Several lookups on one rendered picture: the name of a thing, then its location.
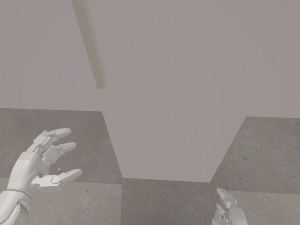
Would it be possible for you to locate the robot left hand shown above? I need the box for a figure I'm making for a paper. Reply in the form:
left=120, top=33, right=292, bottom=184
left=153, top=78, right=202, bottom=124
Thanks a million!
left=7, top=128, right=82, bottom=198

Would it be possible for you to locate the handle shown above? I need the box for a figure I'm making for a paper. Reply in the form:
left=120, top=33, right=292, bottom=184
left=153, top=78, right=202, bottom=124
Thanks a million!
left=71, top=0, right=108, bottom=89

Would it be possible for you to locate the robot right hand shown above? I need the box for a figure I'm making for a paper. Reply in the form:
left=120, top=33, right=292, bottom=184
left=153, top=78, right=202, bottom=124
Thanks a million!
left=212, top=187, right=248, bottom=225

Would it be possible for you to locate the left robot forearm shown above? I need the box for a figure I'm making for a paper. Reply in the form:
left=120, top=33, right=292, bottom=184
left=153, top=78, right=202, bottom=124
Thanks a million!
left=0, top=189, right=33, bottom=225

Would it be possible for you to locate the fridge door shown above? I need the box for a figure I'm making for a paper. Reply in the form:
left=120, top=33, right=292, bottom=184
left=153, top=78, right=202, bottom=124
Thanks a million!
left=67, top=0, right=300, bottom=183

